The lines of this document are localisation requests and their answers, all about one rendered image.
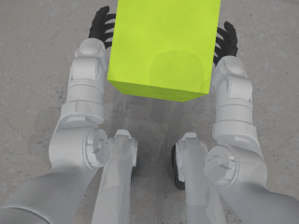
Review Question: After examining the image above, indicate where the robot right thigh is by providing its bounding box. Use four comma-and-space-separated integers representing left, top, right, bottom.
176, 137, 227, 224

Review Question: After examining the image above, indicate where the right robot hand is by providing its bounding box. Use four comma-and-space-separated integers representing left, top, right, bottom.
213, 21, 238, 67

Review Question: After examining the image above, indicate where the robot right shin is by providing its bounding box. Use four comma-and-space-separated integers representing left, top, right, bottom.
178, 132, 208, 181

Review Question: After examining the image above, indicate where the carton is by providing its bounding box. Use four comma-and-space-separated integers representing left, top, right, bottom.
107, 0, 221, 103

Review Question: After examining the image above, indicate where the left robot hand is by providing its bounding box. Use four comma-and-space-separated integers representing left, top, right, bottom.
88, 6, 117, 49

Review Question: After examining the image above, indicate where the robot right forearm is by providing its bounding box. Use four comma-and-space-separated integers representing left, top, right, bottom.
211, 55, 264, 160

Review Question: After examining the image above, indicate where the robot left upper arm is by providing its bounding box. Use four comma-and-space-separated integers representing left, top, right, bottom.
0, 125, 111, 224

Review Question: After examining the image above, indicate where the robot left forearm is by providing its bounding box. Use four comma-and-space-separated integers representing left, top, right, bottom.
49, 37, 107, 157

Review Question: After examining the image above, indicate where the robot right upper arm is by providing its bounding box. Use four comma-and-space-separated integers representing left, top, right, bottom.
203, 144, 299, 224

